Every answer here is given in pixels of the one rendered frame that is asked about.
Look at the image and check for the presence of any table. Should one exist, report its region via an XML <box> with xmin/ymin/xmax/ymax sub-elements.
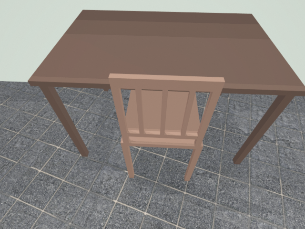
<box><xmin>28</xmin><ymin>10</ymin><xmax>305</xmax><ymax>164</ymax></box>

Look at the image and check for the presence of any chair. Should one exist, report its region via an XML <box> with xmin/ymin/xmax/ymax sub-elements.
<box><xmin>109</xmin><ymin>73</ymin><xmax>225</xmax><ymax>181</ymax></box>

